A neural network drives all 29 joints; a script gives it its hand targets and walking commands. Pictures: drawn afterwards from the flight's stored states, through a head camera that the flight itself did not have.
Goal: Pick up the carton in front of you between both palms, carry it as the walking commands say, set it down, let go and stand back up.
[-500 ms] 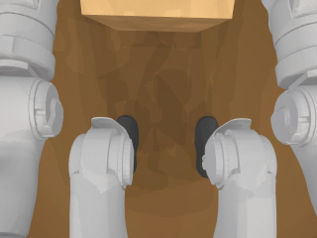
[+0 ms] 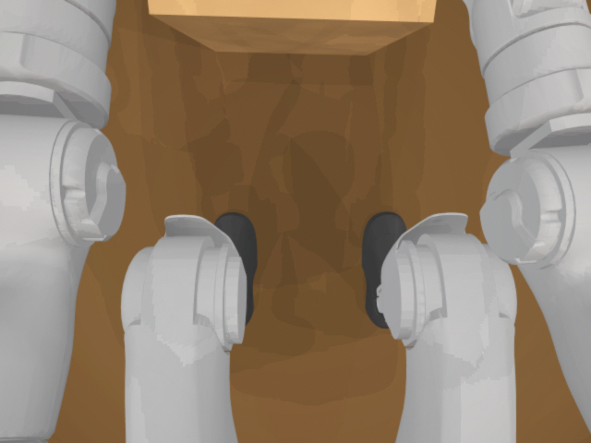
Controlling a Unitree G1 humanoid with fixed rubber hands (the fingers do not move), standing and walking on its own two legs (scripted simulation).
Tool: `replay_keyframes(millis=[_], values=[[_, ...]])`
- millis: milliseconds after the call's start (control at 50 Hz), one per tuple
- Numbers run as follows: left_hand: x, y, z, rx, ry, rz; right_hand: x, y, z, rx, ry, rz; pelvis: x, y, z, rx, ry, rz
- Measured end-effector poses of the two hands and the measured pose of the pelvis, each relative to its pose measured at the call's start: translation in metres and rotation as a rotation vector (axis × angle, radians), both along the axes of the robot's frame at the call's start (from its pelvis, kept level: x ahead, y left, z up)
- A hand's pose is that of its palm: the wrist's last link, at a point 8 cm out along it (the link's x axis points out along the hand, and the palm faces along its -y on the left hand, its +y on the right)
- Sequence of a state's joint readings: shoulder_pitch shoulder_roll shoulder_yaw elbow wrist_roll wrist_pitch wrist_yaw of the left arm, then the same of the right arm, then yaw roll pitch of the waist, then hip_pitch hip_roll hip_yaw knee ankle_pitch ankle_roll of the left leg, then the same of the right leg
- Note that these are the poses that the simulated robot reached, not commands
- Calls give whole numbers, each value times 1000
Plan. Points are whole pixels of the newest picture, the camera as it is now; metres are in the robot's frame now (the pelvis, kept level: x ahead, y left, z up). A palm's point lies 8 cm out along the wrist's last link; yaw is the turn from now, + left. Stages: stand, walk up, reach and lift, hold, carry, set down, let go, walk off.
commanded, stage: reach and lift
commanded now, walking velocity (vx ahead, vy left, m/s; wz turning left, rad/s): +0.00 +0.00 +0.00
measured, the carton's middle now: out of the picture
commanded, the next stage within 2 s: none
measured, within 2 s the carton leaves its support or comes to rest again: leaves its support in 0.32 s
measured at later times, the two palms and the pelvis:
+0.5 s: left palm out of the picture +0.57 +0.18 -0.08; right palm out of the picture +0.56 -0.12 -0.08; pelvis +0.01 +0.00 +0.03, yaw +2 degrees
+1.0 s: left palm out of the picture +0.51 +0.18 +0.08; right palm out of the picture +0.51 -0.12 +0.07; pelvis +0.00 -0.01 +0.13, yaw +3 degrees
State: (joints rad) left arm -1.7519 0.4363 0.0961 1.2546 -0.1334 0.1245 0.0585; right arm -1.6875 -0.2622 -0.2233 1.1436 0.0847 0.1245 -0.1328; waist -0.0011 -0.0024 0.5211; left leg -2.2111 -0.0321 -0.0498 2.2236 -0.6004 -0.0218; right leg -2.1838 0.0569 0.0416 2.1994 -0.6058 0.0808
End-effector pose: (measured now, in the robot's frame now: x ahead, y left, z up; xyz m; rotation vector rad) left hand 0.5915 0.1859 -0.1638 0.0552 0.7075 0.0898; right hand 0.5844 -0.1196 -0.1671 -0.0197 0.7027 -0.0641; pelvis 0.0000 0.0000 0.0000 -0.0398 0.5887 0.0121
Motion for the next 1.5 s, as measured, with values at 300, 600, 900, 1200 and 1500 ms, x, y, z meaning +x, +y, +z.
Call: replay_keyframes(millis=[300, 600, 900, 1200, 1500], values=[[-2, -2, 1, -29, 0, -22, -2, -2, 1, 28, 5, -28, 11, 2, -10, 5, -9, 5], [-40, -1, 148, -38, -38, 74, -39, 7, 141, 16, -21, -60, 6, -7, 56, -8, 145, 43], [-75, -4, 218, -33, -45, 96, -66, 3, 215, 9, -23, -41, -8, -11, 118, 1, 184, 50], [-101, -10, 303, -59, -47, 119, -86, -2, 307, 11, -24, -40, 18, -8, 183, 4, 142, 56], [-139, -14, 403, -61, -34, 148, -120, -6, 403, 26, -7, -30, 46, -8, 268, 29, -13, 53]])
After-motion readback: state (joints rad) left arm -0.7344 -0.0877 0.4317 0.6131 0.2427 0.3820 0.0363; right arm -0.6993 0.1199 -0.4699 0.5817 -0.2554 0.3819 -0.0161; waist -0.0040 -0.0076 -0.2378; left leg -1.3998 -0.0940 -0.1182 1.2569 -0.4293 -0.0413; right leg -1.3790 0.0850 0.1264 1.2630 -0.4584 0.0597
